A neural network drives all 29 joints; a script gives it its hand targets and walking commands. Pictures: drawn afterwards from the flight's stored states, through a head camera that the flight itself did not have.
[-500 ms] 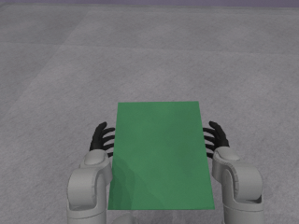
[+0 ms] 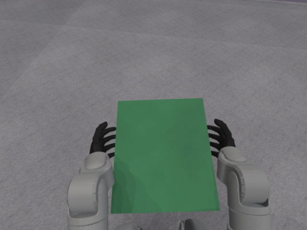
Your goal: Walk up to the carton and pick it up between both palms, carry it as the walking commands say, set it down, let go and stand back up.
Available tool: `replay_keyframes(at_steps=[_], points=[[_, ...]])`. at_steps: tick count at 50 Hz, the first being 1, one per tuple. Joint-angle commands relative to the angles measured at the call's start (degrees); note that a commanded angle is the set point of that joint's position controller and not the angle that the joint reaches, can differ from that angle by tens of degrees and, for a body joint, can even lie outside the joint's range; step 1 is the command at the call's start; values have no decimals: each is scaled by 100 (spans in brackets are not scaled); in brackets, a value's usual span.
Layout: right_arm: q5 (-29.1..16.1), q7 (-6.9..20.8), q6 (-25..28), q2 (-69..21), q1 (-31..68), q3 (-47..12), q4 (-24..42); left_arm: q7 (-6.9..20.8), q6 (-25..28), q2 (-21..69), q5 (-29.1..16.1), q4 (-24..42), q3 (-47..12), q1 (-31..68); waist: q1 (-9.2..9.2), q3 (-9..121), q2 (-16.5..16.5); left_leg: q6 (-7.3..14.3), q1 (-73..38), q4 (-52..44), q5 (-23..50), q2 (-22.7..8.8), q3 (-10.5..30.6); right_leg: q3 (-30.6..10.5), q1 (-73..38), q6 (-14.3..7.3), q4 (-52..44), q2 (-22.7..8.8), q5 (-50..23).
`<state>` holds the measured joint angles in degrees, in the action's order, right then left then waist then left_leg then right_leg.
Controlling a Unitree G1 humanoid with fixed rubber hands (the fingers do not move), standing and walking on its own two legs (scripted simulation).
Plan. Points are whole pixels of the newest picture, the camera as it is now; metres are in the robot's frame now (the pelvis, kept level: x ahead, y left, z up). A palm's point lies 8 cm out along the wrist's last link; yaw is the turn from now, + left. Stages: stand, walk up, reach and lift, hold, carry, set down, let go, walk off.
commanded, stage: carry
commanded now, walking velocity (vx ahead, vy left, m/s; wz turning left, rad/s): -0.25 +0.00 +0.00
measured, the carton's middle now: (161, 160) +0.30 +0.00 -0.02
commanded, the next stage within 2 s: none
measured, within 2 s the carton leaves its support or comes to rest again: neither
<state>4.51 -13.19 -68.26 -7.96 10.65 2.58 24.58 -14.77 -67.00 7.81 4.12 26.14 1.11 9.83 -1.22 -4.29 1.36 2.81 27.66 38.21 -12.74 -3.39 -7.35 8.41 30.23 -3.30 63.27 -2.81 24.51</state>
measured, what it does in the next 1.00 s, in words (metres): walks backwards: right foot, then left foot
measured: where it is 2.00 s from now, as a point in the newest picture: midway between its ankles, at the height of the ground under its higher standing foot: outside the picture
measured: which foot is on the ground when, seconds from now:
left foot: down 0.00-0.16, up 0.18-0.56, down 0.58-0.94, up 0.96-1.00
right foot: up 0.00-0.12, down 0.14-0.64, up 0.66-0.92, down 0.94-1.00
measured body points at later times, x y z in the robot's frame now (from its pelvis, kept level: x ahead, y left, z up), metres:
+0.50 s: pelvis -0.18 -0.03 +0.00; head -0.16 -0.04 +0.45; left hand +0.10 +0.12 +0.10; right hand +0.11 -0.17 +0.09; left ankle -0.18 +0.09 -0.68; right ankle -0.06 -0.10 -0.72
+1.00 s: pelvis -0.40 +0.00 +0.01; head -0.40 +0.00 +0.46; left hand -0.12 +0.13 +0.10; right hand -0.12 -0.16 +0.09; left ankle -0.24 +0.09 -0.70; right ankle -0.44 -0.09 -0.72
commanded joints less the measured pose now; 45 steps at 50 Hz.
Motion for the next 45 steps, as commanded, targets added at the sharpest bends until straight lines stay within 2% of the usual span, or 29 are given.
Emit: replay_keyframes(at_steps=[1,2,4,6,7,8,9,10,11,12,16,19,22,26,27,29,30,31,32,33,35,36,37,38,39,41,42,44,45], points=[[-2067,1347,278,-5794,2145,-3198,946,1411,89,5949,-2286,1172,-3711,2505,173,3100,-1166,631,-1803,-1672,2266,-1605,1705,-374,-193,396,-695,324,552],[-2038,1303,282,-5449,1986,-3163,1130,1389,13,5801,-2133,739,-3586,1748,164,3256,-1415,642,-2162,-1643,2212,-1685,1993,-413,-77,376,-974,348,618],[-1915,1266,179,-5627,1945,-3258,832,1397,-18,5884,-2091,650,-3494,1861,143,3247,-1460,488,-2053,-1391,2399,-1550,1357,-380,-779,265,-2276,137,305],[-1968,1286,164,-5617,2203,-3415,1058,1461,-68,6019,-2084,427,-3438,1815,44,3260,-1005,140,-1692,-1207,2105,-1369,1121,-445,-1585,249,-3698,-15,-599],[-1941,1268,133,-5654,2170,-3382,729,1500,-84,5866,-1978,273,-3258,1941,50,2988,-402,-163,-440,-688,65,-709,843,-1634,-2130,-26,-4530,-743,-560],[-1982,1286,110,-5752,2355,-3508,944,1520,-36,5783,-1955,572,-3249,2085,29,2754,1601,-462,483,830,-1534,99,19,-3255,-2145,-659,-4967,-2342,-1869],[-1939,1277,104,-5555,2398,-3461,850,1523,-86,5782,-2044,523,-3306,2091,26,2008,1407,-396,1028,2412,-2212,279,476,-3309,-1221,-1036,-5046,-2672,-2225],[-2069,1275,123,-5691,2578,-3657,1132,1548,-83,5710,-1862,439,-3144,1908,-16,2097,1215,-355,1172,3215,-1910,209,908,-2674,-1226,-1121,-4830,-2473,-1897],[-2202,1266,102,-5764,3079,-3662,1124,1552,-105,5720,-1898,507,-3054,2208,-14,1783,505,-295,890,3631,-1645,359,1091,-2350,-667,-744,-5010,-1987,-1000],[-2237,1270,140,-5956,2886,-3584,965,1540,-33,5757,-2021,908,-3121,2521,51,1989,282,-291,999,3704,-1167,283,1104,-1858,-1170,-494,-4825,-1660,-842],[-2160,1152,-8,-5642,2918,-3604,867,1484,-154,5417,-1802,399,-2804,2148,82,2215,632,-441,1033,3480,-1357,171,684,-1833,-2003,-614,-4304,-1708,-2984],[-2092,1108,-13,-5666,2307,-3450,715,1501,-173,5674,-1903,118,-2867,1575,58,2899,503,-431,1031,2486,-1777,169,736,-1837,-3126,-699,-3539,-1683,-5688],[-1934,1049,-31,-5636,1847,-3221,266,1460,-101,5417,-1948,331,-2927,1760,44,3172,892,-315,580,1653,-1778,313,545,-1778,-3344,-600,-3736,-1616,-4838],[-1970,1124,29,-5484,2167,-3153,473,1463,-93,5460,-1896,271,-3013,1709,27,2947,902,-103,-840,712,-1291,390,203,-1658,-1177,-296,-4899,-1581,-1058],[-1939,1093,71,-5362,2180,-3178,623,1472,-89,5398,-1851,83,-2926,1642,27,2990,1726,-85,-1349,336,-1336,465,-58,-1511,-827,-153,-5292,-1477,-153],[-2140,1163,185,-5706,2401,-3263,980,1480,-48,5774,-2033,231,-3126,1844,172,3474,859,132,-2275,-892,-1211,284,-91,-869,-514,576,-4977,-987,-26],[-2183,1207,192,-5774,2651,-3299,1020,1459,9,5787,-2067,486,-3160,2181,235,3118,-293,343,-2084,-1822,-1436,-453,943,-589,42,559,-4010,-628,272],[-2063,1193,204,-5655,2324,-3015,802,1423,-36,5828,-2153,623,-3419,2435,179,2919,-2286,814,-1451,-2356,-1451,-2223,3304,-201,702,697,-2070,-108,697],[-1989,1274,111,-5784,1898,-2930,122,1387,-48,5662,-2038,816,-3477,2681,263,2081,-2552,1224,70,-3067,-2321,-2542,3185,-420,557,649,-192,261,990],[-1923,1354,125,-5780,2031,-2873,270,1478,-53,5838,-2173,801,-3569,2874,121,1919,-1820,1205,1169,-3156,-2689,-2431,2684,-819,-59,598,1064,276,616],[-1986,1411,125,-5747,2302,-2999,412,1510,-26,5974,-2172,461,-3534,2387,-13,1958,-849,432,1552,-3138,-2232,-1739,1645,-539,-680,358,1470,546,-120],[-2008,1389,188,-5752,2714,-2915,638,1544,-49,6174,-2284,425,-3584,2638,-30,2345,-1014,176,1198,-2987,-1921,-1511,1363,-467,-646,298,1404,517,-312],[-2080,1425,184,-5663,2841,-2967,809,1520,-38,6153,-2249,340,-3534,2664,10,2365,-677,225,353,-2731,-1206,-1415,1341,-429,-325,264,1016,495,-233],[-1983,1378,178,-5611,2642,-2957,644,1528,-95,6095,-2214,205,-3536,2480,66,2605,-905,241,-504,-2553,-1061,-1369,1402,-319,-92,359,698,404,-111],[-1983,1323,139,-5623,2562,-2989,570,1513,-96,6093,-2177,-11,-3364,2372,45,2577,-668,193,-586,-2488,-792,-1347,1294,-350,-170,300,333,349,85],[-1856,1284,111,-5415,2184,-2859,515,1431,-160,5949,-2174,183,-3556,2411,95,2631,-1358,80,-933,-2631,-815,-1356,1537,-107,-488,250,-937,492,360],[-1970,1250,93,-5441,2643,-3051,740,1429,-200,5995,-2033,-189,-3334,1927,64,2714,-1355,-246,-1208,-2965,-707,-1159,1189,219,-965,219,-1742,583,609],[-1967,1272,90,-5758,2367,-3086,368,1422,-98,5860,-2147,376,-3410,2440,76,3024,-1655,-324,-1801,-2783,-301,-1196,1326,270,-1474,97,-3390,587,575],[-1952,1253,88,-5460,2369,-3153,516,1424,-116,5655,-2006,108,-3254,2024,3,3232,-1637,-702,-1514,-2896,-492,-933,956,428,-2238,73,-4170,527,176]])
